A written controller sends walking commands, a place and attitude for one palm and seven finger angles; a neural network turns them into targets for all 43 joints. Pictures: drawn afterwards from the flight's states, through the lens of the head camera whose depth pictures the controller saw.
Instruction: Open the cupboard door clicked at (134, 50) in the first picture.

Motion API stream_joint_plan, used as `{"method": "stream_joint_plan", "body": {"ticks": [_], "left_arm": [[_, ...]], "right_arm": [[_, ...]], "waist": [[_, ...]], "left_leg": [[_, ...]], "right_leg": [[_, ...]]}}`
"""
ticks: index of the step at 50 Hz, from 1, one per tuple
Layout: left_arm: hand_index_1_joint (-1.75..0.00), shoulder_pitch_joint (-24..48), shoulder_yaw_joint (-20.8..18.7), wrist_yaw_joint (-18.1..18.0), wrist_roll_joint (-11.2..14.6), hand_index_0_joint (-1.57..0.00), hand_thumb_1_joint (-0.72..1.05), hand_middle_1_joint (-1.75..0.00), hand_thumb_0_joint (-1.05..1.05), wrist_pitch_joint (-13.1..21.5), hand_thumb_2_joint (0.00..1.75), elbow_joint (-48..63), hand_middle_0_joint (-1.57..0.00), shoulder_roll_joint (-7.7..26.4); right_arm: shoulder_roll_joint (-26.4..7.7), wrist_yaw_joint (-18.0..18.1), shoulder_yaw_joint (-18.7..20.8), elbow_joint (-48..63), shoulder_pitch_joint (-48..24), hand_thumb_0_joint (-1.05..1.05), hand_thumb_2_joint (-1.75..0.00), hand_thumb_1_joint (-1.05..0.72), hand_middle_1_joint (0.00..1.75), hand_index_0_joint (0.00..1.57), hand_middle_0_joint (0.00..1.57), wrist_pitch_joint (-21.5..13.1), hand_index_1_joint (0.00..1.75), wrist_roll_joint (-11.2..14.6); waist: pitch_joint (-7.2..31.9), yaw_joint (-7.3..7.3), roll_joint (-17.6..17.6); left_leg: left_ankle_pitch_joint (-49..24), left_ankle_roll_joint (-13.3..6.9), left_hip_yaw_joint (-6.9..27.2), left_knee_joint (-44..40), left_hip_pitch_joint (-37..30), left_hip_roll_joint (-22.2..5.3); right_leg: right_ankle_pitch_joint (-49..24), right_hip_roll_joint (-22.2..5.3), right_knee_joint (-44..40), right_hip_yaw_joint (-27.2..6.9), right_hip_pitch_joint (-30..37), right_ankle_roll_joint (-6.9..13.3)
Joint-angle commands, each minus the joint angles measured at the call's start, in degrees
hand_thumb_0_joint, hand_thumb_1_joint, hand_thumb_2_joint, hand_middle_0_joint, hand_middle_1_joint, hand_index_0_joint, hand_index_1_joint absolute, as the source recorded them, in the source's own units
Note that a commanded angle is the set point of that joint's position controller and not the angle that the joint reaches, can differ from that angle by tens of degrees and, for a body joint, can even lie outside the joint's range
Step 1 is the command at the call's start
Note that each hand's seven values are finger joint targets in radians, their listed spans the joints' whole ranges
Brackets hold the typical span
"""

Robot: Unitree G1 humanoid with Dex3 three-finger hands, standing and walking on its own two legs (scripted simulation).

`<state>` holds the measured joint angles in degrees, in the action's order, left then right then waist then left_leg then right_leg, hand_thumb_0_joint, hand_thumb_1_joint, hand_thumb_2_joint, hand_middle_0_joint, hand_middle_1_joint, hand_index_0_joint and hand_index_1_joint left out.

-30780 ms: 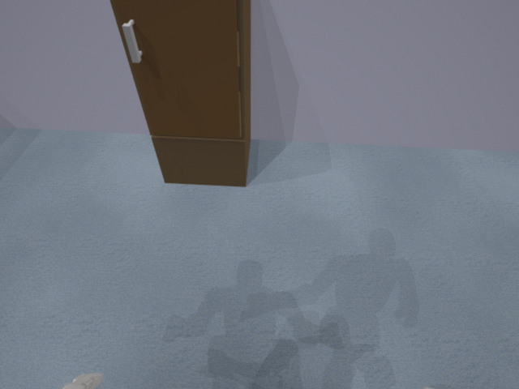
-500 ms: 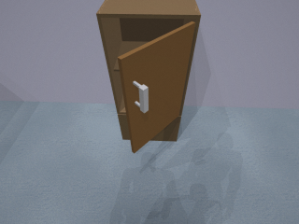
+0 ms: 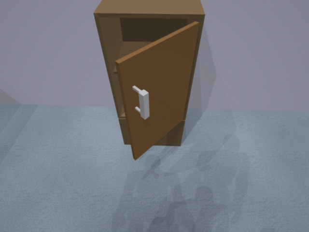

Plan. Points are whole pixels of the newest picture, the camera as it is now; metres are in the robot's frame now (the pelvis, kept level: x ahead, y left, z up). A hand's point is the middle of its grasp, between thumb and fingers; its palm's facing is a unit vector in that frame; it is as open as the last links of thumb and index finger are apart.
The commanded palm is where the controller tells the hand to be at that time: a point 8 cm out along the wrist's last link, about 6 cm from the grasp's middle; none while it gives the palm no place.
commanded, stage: look to check the result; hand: left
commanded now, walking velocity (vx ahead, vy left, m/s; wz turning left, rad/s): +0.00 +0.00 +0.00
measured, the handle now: (140, 102) +0.54 +0.08 +0.00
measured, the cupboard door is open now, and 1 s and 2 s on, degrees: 47 47 47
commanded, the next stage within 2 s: walk to a spot facing it in 0.34 s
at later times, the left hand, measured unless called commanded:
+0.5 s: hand out of the picture +0.00 +0.15 -0.18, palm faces +0.05 -0.98 -0.18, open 7.3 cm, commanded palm none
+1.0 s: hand out of the picture +0.10 +0.17 -0.17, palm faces -0.17 -0.93 -0.32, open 7.3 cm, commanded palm none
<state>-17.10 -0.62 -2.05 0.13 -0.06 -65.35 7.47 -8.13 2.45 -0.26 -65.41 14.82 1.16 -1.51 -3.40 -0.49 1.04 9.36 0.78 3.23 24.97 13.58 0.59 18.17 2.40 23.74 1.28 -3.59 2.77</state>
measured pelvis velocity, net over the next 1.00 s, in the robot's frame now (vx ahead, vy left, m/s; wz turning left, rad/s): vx -0.01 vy -0.03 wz -0.25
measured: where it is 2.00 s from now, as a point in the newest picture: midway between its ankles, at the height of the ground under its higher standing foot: outside the picture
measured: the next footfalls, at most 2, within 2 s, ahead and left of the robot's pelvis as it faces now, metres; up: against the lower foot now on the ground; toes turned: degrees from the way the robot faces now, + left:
left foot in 1.46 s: +0.12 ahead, +0.07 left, +0.00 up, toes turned -33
right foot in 1.74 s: -0.01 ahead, -0.18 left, +0.00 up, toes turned -43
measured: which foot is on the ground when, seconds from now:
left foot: down 0.00-0.96, up 0.98-1.00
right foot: down 0.00-1.00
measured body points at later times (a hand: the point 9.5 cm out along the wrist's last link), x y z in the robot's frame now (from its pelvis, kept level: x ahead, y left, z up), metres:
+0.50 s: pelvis +0.01 -0.01 +0.00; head +0.02 -0.02 +0.45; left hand -0.01 +0.20 -0.16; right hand +0.01 -0.23 -0.17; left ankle +0.05 +0.13 -0.74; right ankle -0.06 -0.09 -0.74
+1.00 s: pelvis -0.01 -0.03 -0.02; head +0.03 -0.07 +0.43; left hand +0.11 +0.22 -0.15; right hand -0.03 -0.28 -0.19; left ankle +0.04 +0.12 -0.72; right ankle -0.04 -0.10 -0.74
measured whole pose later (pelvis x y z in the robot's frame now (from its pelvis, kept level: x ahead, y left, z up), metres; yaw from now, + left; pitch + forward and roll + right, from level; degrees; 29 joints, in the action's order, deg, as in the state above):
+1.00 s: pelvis -0.01 -0.03 -0.02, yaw -14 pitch +0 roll +2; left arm -11.0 -5.3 0.4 -1.2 -2.2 -54.9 12.6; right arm -12.5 2.3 3.3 -56.5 11.9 3.3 -2.0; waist -6.0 0.5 2.7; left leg 24.0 2.4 -5.3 44.6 21.8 -6.4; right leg 21.3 2.3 38.4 1.1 -16.8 3.7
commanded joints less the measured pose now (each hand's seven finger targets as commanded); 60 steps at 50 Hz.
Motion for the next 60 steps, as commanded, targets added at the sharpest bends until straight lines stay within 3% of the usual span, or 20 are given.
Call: {"method": "stream_joint_plan", "body": {"ticks": [1,23,26,33,35,37,39,40,41,42,44,46,47,48,49,50,51,53,56,60], "left_arm": [[-0.30,-4.9,-1.0,-0.6,-0.1,-0.20,0.90,-0.30,0.00,0.9,0.90,0.8,-0.20,5.5],[-0.30,-5.2,-1.0,-0.7,-0.1,-0.20,0.90,-0.30,0.00,0.9,0.90,0.8,-0.20,5.4],[-0.30,-5.0,-1.9,-0.7,-0.3,-0.20,0.90,-0.30,0.00,0.2,0.90,1.4,-0.20,6.1],[-0.30,-1.6,-4.6,0.2,-0.9,-0.20,0.90,-0.30,0.00,-1.5,0.90,5.4,-0.20,9.0],[-0.30,-1.0,-4.9,0.5,-0.9,-0.20,0.90,-0.30,0.00,-1.7,0.90,6.4,-0.20,9.0],[-0.30,0.0,-5.0,0.8,-0.9,-0.20,0.90,-0.30,0.00,-1.9,0.90,7.7,-0.20,8.6],[-0.30,0.9,-5.1,1.3,-0.9,-0.20,0.90,-0.30,0.00,-2.2,0.90,9.2,-0.20,7.3],[-0.30,2.2,-5.2,1.6,-1.0,-0.20,0.90,-0.30,0.00,-2.4,0.90,10.1,-0.20,7.1],[-0.30,3.6,-5.1,1.9,-1.0,-0.20,0.90,-0.30,0.00,-2.5,0.90,11.0,-0.20,6.8],[-0.30,4.1,-5.2,2.4,-1.1,-0.20,0.90,-0.30,0.00,-2.5,0.90,11.6,-0.20,6.6],[-0.30,2.1,-5.2,2.9,-1.1,-0.20,0.90,-0.30,0.00,-2.4,0.90,11.6,-0.20,6.0],[-0.30,-2.9,-5.7,3.0,-1.2,-0.20,0.90,-0.30,0.00,-2.1,0.90,10.4,-0.20,7.5],[-0.30,-4.3,-6.5,2.4,-1.7,-0.20,0.90,-0.30,0.00,-1.6,0.90,10.6,-0.20,12.4],[-0.30,-3.5,-7.2,1.6,-1.9,-0.20,0.90,-0.30,0.00,-1.4,0.90,11.2,-0.20,17.9],[-0.30,-2.7,-7.0,1.4,-1.4,-0.20,0.90,-0.30,0.00,-1.5,0.90,12.1,-0.20,17.5],[-0.30,0.7,-6.8,0.9,-1.5,-0.20,0.90,-0.30,0.00,-1.5,0.90,12.8,-0.20,15.7],[-0.30,2.5,-6.6,0.5,-1.3,-0.20,0.90,-0.30,0.00,-1.3,0.90,13.6,-0.20,14.2],[-0.30,2.5,-6.1,0.3,-1.3,-0.20,0.90,-0.30,0.00,-0.9,0.90,14.2,-0.20,13.7],[-0.30,0.9,-6.2,0.1,-1.3,-0.20,0.90,-0.30,0.00,-0.8,0.90,14.2,-0.20,14.0],[-0.30,-0.2,-6.4,0.2,-1.4,-0.20,0.90,-0.30,0.00,-0.9,0.90,15.1,-0.20,14.3]], "right_arm": [[-4.7,0.4,1.0,1.6,3.4,0.00,-0.90,-0.90,0.30,0.20,0.20,-0.9,0.30,0.4],[-4.7,0.6,1.0,1.2,3.1,0.00,-0.90,-0.90,0.30,0.20,0.20,-0.9,0.30,0.3],[-5.0,1.0,1.6,1.5,3.2,0.00,-0.90,-0.90,0.30,0.20,0.20,-0.3,0.30,0.4],[-6.5,1.4,3.7,5.2,2.1,0.00,-0.90,-0.90,0.30,0.20,0.20,0.6,0.30,0.2],[-7.4,1.6,4.0,6.1,2.0,0.00,-0.90,-0.90,0.30,0.20,0.20,0.4,0.30,0.2],[-9.1,1.7,4.6,6.9,2.9,0.00,-0.90,-0.90,0.30,0.20,0.20,0.2,0.30,0.0],[-12.0,1.9,5.2,7.5,4.2,0.00,-0.90,-0.90,0.30,0.20,0.20,-0.1,0.30,-0.4],[-12.4,1.7,5.4,8.2,4.7,0.00,-0.90,-0.90,0.30,0.20,0.20,-0.3,0.30,-0.6],[-12.4,1.7,5.3,9.1,4.6,0.00,-0.90,-0.90,0.30,0.20,0.20,-0.5,0.30,-0.6],[-13.0,1.5,5.3,9.8,3.1,0.00,-0.90,-0.90,0.30,0.20,0.20,-0.6,0.30,-0.9],[-13.5,1.2,5.3,11.5,-0.5,0.00,-0.90,-0.90,0.30,0.20,0.20,-0.5,0.30,-1.1],[-13.6,0.9,5.4,12.8,-2.7,0.00,-0.90,-0.90,0.30,0.20,0.20,0.0,0.30,-0.6],[-10.8,0.6,5.4,14.1,-3.9,0.00,-0.90,-0.90,0.30,0.20,0.20,0.6,0.30,0.0],[-8.0,-0.1,4.9,16.5,-6.5,0.00,-0.90,-0.90,0.30,0.20,0.20,0.6,0.30,0.2],[-10.0,-0.2,5.4,16.5,-7.4,0.00,-0.90,-0.90,0.30,0.20,0.20,0.9,0.30,0.1],[-9.6,-0.1,5.5,16.1,-8.4,0.00,-0.90,-0.90,0.30,0.20,0.20,1.0,0.30,0.2],[-9.6,-0.1,5.5,15.7,-7.4,0.00,-0.90,-0.90,0.30,0.20,0.20,1.0,0.30,0.1],[-8.4,-0.3,4.9,15.5,-7.4,0.00,-0.90,-0.90,0.30,0.20,0.20,1.0,0.30,0.2],[-8.0,-0.2,4.8,16.2,-8.1,0.00,-0.90,-0.90,0.30,0.20,0.20,1.2,0.30,0.5],[-8.3,-0.1,4.9,17.8,-10.1,0.00,-0.90,-0.90,0.30,0.20,0.20,1.3,0.30,0.7]], "waist": [[-0.6,0.38,-2.2],[-2.2,0.40,-1.1],[-2.1,0.39,-1.8],[-1.2,-0.24,-3.4],[-0.5,-0.36,-1.5],[-0.3,-0.66,4.0],[0.8,-0.68,11.2],[1.3,-0.93,13.3],[2.2,-0.87,11.0],[2.9,-0.20,9.7],[4.0,1.74,8.1],[5.3,4.26,3.5],[3.1,5.19,-10.5],[0.6,5.61,-21.1],[1.6,5.23,-13.6],[0.2,3.28,-12.9],[1.6,2.40,-10.4],[3.3,1.97,-6.3],[4.8,2.29,-6.8],[4.0,2.66,-7.7]], "left_leg": [[-9.0,-2.9,2.5,-1.8,-4.0,-4.6],[-9.4,-2.5,1.5,-1.5,-4.4,-4.4],[-8.1,-2.2,-0.4,0.9,-4.1,-5.2],[-1.2,-1.0,-4.6,6.4,-1.0,-5.8],[-2.0,-1.3,-4.0,5.6,-2.6,-7.2],[-3.7,-3.2,0.1,2.0,-4.9,-11.2],[-3.7,-8.0,7.8,-4.3,-5.9,-18.8],[-3.7,-10.8,10.3,-7.8,-4.9,-22.7],[-2.9,-12.4,10.7,-8.7,-4.3,-24.4],[-3.8,-12.2,8.9,-8.4,-2.7,-24.4],[-6.3,-9.4,2.1,-4.9,0.3,-21.6],[-1.2,-5.0,-4.7,4.1,5.3,-16.9],[11.1,-0.6,-9.9,16.4,12.7,-9.3],[25.0,1.6,-10.9,30.6,20.6,-2.7],[23.3,0.9,-3.8,36.9,20.3,-3.8],[20.3,1.0,-2.3,39.9,21.7,-4.3],[17.8,1.3,-1.8,40.8,21.6,-5.1],[15.5,1.9,-2.3,39.1,19.6,-4.6],[14.8,2.2,-2.3,35.7,18.8,-3.5],[14.2,2.1,-1.6,33.1,18.9,-2.4]], "right_leg": [[-11.4,-7.2,-6.0,-4.6,-5.9,0.0],[-15.8,-7.3,-6.4,-4.8,-5.5,-0.4],[-18.5,-7.3,-5.4,-6.6,-6.5,-0.2],[-19.9,-8.2,-1.1,-12.8,-9.5,2.6],[-19.8,-6.9,1.0,-12.9,-11.5,2.3],[-15.0,-3.3,5.4,-10.6,-15.2,1.1],[-1.1,0.5,16.1,-5.5,-19.3,-0.4],[11.0,0.4,24.6,-2.8,-20.8,-1.1],[15.2,-1.3,29.2,-2.7,-20.7,-1.2],[15.4,-2.6,29.4,-2.9,-20.1,-1.2],[11.3,-3.2,22.9,-1.2,-14.5,-1.2],[-1.3,-2.3,8.6,0.8,-5.1,-1.7],[-5.1,-9.7,-4.2,-12.5,-2.8,0.3],[-14.3,-21.8,-9.4,-29.6,-4.5,5.5],[-15.2,-20.7,-7.2,-28.6,-5.6,9.0],[-19.8,-17.7,-5.1,-27.3,-6.0,9.4],[-24.0,-17.0,-3.1,-25.3,-4.4,9.2],[-31.6,-14.8,-0.9,-21.9,-2.7,9.1],[-35.2,-13.4,-0.4,-22.0,0.3,8.2],[-32.8,-12.5,-1.6,-24.4,0.2,7.9]]}}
